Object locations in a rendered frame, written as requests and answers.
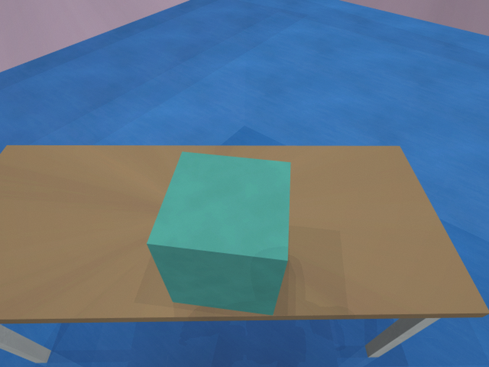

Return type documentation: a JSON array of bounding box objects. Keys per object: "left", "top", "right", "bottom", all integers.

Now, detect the carton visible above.
[{"left": 147, "top": 151, "right": 291, "bottom": 316}]

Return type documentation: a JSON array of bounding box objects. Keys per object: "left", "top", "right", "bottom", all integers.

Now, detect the table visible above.
[{"left": 0, "top": 145, "right": 489, "bottom": 363}]

